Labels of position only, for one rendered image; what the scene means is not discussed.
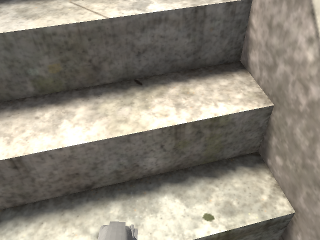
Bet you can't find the left robot thigh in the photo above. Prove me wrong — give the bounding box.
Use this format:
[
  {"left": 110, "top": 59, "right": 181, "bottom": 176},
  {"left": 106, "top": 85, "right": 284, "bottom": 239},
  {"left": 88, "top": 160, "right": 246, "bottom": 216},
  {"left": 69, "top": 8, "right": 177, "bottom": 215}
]
[{"left": 98, "top": 221, "right": 138, "bottom": 240}]

